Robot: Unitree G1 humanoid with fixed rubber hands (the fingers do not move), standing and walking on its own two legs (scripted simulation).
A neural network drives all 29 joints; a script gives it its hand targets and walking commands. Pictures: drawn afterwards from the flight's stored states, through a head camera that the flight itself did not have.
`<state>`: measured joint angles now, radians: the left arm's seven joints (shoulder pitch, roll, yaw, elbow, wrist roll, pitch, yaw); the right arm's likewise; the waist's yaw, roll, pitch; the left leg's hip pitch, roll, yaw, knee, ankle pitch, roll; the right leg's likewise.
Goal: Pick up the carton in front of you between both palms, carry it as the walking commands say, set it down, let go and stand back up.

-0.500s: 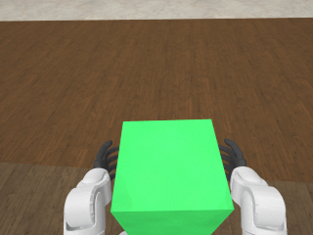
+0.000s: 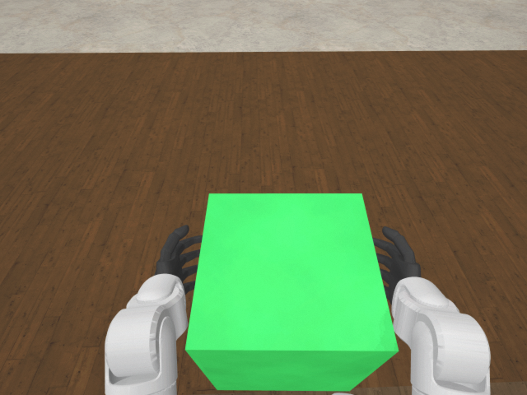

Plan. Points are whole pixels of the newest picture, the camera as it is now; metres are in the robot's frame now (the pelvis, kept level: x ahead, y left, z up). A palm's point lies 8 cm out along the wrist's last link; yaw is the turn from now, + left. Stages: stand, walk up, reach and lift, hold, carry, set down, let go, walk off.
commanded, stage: carry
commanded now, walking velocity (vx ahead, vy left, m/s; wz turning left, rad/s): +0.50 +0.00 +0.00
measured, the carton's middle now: (284, 299) +0.26 +0.00 +0.01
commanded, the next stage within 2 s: none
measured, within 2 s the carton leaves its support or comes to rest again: neither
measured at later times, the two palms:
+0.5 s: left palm (215, 114) +0.65 +0.13 +0.06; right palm (349, 109) +0.68 -0.17 +0.05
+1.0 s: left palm (224, 46) +1.02 +0.13 +0.04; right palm (326, 47) +1.01 -0.17 +0.04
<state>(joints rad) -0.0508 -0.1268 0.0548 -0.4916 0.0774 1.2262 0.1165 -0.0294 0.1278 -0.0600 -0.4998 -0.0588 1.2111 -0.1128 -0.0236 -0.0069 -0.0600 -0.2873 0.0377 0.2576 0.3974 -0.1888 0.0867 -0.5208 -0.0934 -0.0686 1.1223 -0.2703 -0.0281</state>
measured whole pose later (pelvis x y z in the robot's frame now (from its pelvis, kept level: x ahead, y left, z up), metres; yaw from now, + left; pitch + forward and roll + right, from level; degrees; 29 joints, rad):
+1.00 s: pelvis +0.68 -0.01 -0.05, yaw +1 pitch +6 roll -2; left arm -0.46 -0.13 0.23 -0.17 0.06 1.12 0.15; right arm -0.43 0.11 -0.23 -0.18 -0.02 1.11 -0.15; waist -0.05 0.01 0.03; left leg -0.35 -0.04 0.14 0.53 -0.20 0.15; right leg -0.59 -0.02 -0.01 1.16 -0.37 -0.04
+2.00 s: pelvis +1.34 +0.02 -0.10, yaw +1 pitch +5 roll -1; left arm -0.46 -0.11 0.23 -0.10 0.05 1.11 0.15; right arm -0.44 0.10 -0.22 -0.10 -0.02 1.10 -0.15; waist -0.05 0.01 -0.02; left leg -0.33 -0.05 0.13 0.51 -0.20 0.14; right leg -0.65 -0.04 -0.01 1.07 -0.34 -0.03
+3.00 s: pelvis +1.98 +0.05 -0.16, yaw +1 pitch +5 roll -1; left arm -0.47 -0.10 0.22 -0.06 0.06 1.11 0.15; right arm -0.44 0.10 -0.23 -0.08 -0.02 1.10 -0.15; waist -0.04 0.00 -0.04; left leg -0.35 -0.05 0.12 0.52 -0.19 0.14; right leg -0.64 -0.03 -0.01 1.10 -0.35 -0.03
